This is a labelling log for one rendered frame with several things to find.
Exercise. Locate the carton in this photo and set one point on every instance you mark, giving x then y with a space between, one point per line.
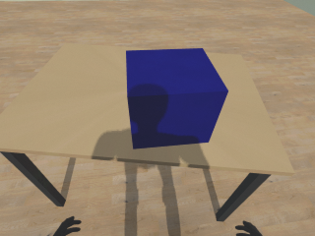
175 97

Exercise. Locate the robot right hand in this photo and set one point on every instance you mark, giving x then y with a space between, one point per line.
248 227

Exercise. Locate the table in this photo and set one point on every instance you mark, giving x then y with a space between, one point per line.
77 106

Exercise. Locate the robot left hand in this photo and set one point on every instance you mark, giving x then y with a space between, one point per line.
64 229

